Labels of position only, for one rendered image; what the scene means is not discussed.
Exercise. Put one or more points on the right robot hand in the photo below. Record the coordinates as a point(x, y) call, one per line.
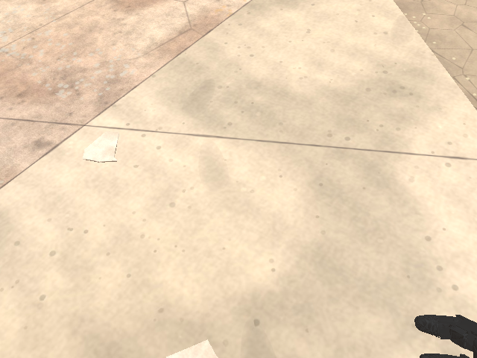
point(459, 330)

